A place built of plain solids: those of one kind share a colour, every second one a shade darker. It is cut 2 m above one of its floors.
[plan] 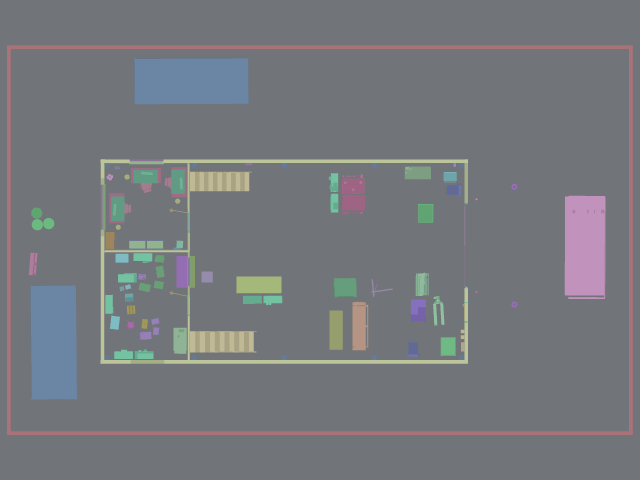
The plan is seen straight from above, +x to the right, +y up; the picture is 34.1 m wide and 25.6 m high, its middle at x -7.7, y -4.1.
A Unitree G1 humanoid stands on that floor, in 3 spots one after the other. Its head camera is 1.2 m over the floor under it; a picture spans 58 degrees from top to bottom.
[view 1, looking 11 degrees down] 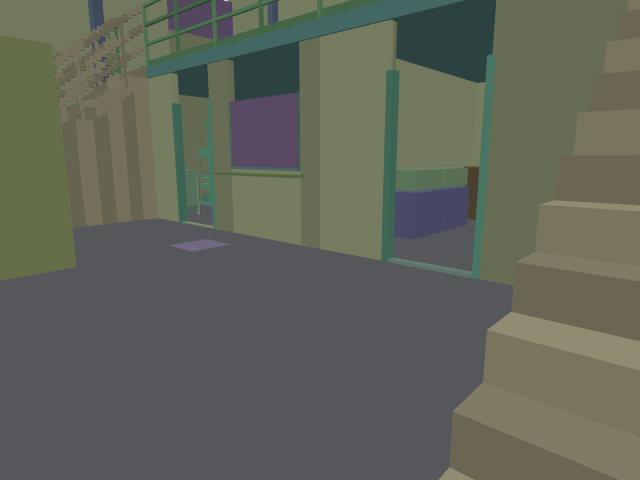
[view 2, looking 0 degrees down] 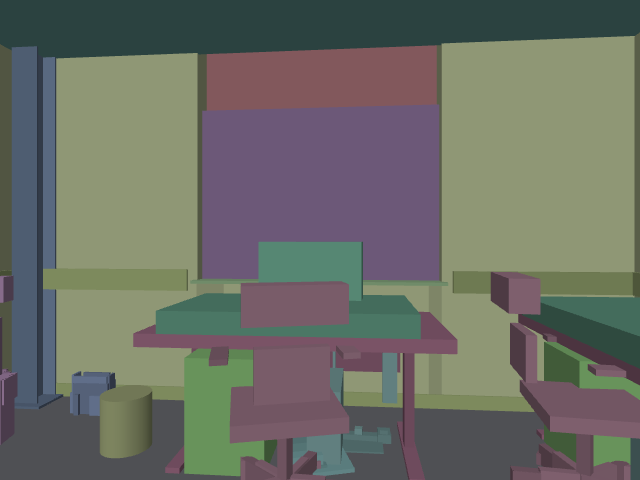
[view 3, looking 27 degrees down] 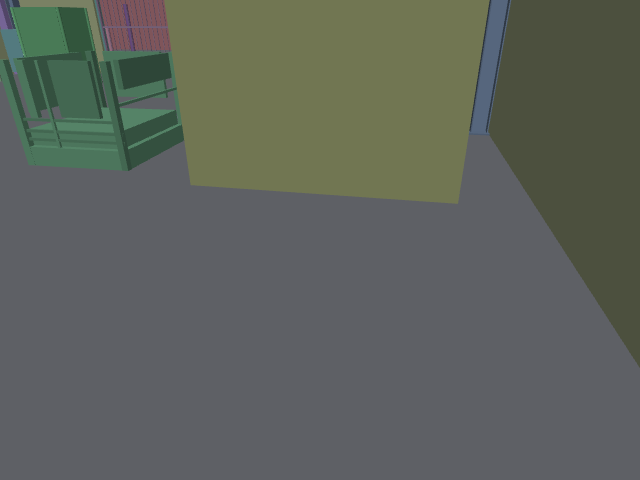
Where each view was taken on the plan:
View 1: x -10.51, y -0.98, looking -138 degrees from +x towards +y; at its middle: wall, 5.67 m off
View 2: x -16.65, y -3.15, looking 95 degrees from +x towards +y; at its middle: window_pane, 3.26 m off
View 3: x -10.26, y -9.53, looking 11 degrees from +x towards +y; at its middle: ground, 2.64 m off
